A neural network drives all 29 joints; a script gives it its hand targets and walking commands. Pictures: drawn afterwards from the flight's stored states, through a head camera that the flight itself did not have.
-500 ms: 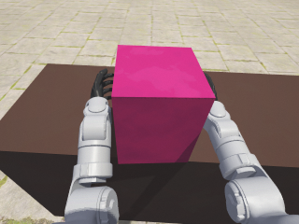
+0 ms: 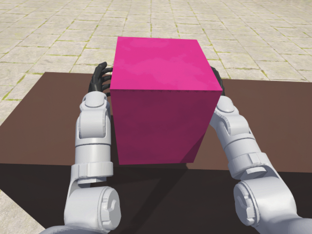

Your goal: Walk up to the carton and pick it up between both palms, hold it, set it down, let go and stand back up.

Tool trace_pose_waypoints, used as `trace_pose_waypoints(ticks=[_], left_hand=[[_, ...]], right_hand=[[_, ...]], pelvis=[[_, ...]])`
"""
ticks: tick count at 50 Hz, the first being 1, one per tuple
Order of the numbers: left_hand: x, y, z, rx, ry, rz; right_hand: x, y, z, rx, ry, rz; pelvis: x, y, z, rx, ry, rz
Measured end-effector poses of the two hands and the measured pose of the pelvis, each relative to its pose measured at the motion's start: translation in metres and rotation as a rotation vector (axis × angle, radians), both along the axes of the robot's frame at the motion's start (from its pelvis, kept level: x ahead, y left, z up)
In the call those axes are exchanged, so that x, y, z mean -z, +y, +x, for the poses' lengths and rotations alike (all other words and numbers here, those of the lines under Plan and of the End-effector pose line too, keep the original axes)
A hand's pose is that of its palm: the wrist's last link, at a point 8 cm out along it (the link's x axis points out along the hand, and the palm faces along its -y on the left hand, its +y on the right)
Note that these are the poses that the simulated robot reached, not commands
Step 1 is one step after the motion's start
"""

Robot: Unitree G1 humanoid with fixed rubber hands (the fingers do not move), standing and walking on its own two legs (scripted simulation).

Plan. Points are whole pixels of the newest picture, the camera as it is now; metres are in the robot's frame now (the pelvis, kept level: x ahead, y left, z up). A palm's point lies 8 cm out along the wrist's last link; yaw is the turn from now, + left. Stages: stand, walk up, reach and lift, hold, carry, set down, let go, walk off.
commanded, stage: reach and lift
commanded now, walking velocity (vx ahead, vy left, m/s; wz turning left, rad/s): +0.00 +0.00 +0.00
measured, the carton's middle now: (157, 102) +0.38 -0.01 +0.16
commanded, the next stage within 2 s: hold in 1.22 s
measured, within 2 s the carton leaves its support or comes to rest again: neither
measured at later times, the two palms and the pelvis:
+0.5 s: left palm (93, 79) +0.38 +0.14 +0.24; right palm (218, 84) +0.37 -0.15 +0.22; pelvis +0.00 +0.00 +0.00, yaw -1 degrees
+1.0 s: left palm (92, 71) +0.39 +0.14 +0.26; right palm (221, 74) +0.38 -0.15 +0.25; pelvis +0.00 +0.00 +0.00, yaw -1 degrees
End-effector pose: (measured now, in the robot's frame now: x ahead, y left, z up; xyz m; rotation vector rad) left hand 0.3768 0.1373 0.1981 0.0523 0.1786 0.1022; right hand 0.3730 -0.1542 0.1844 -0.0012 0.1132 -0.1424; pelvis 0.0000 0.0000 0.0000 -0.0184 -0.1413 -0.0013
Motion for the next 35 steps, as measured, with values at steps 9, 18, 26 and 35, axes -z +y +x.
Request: trace_pose_waypoints(ticks=[9, 18, 26, 35], left_hand=[[-0.020, 0.001, 0.000, 0.011, -0.011, -0.005], [-0.032, 0.003, 0.002, 0.017, -0.013, -0.008], [-0.039, 0.003, 0.004, 0.020, -0.011, -0.009], [-0.046, 0.002, 0.006, 0.025, -0.010, -0.014]], right_hand=[[-0.017, 0.000, -0.003, 0.013, -0.009, 0.009], [-0.030, 0.003, -0.003, 0.020, -0.008, 0.012], [-0.039, 0.003, -0.001, 0.022, -0.006, 0.018], [-0.047, 0.001, 0.000, 0.023, -0.003, 0.019]], pelvis=[[0.000, 0.003, -0.002, 0.010, -0.003, 0.001], [0.000, 0.004, -0.003, 0.011, -0.004, -0.001], [0.000, 0.004, -0.002, 0.012, 0.000, -0.001], [0.000, 0.003, -0.001, 0.014, 0.005, -0.002]])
